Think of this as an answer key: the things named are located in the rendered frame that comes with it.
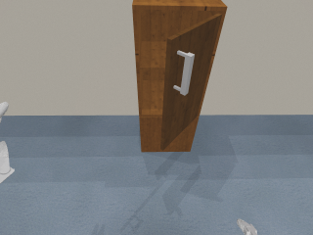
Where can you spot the handle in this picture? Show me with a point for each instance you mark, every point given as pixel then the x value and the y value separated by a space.
pixel 187 72

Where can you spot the right robot hand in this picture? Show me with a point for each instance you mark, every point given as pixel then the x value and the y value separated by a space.
pixel 248 229

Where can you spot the left robot hand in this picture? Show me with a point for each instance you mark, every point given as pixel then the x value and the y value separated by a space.
pixel 5 169

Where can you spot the cupboard door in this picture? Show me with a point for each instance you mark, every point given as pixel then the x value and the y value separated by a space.
pixel 178 111

